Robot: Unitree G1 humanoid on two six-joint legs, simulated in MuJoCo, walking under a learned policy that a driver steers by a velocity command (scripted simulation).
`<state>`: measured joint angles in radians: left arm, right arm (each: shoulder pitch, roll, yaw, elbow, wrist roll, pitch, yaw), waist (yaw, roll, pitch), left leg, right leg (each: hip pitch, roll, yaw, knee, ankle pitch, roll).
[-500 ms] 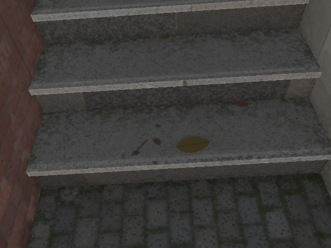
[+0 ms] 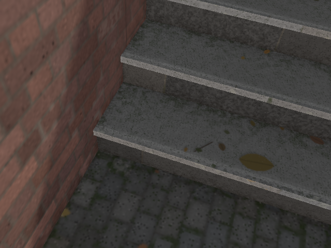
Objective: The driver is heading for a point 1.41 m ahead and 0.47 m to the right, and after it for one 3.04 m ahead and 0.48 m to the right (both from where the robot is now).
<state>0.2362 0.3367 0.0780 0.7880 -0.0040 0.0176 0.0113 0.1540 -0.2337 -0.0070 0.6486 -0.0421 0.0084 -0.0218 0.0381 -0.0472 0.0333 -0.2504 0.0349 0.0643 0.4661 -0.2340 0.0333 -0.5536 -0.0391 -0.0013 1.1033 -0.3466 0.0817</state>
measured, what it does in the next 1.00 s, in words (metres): walks ahead, turning right: right foot, then left foot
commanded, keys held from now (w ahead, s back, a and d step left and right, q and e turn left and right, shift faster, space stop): e+shift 0.48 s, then w+e+shift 0.10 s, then w+shift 0.10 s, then w+q+shift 0.32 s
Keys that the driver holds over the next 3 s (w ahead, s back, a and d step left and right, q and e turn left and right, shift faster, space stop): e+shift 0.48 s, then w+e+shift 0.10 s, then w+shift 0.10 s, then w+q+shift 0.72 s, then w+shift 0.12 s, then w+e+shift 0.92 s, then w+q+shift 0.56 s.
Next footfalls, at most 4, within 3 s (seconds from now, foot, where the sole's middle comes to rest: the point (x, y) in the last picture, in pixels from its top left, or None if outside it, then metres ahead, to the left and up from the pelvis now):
0.34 right None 0.03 -0.16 -0.78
1.00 left None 0.37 -0.06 -0.78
1.32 right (238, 228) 0.58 -0.31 -0.78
1.68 left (173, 131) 0.93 -0.01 -0.61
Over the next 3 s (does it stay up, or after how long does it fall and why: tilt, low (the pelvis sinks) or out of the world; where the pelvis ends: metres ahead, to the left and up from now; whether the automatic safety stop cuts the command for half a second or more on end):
stays up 1.79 -0.48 0.64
